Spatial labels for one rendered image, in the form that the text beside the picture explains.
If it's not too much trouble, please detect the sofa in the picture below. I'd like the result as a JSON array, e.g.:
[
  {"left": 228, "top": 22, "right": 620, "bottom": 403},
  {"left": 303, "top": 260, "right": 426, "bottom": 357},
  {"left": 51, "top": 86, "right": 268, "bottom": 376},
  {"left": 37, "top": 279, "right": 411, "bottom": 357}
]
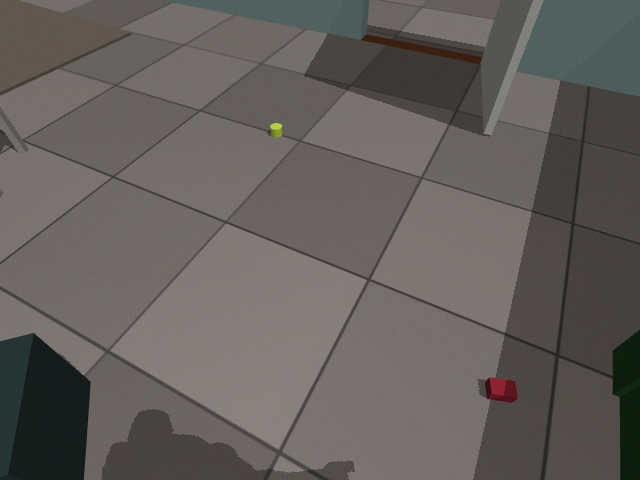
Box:
[{"left": 613, "top": 330, "right": 640, "bottom": 480}]

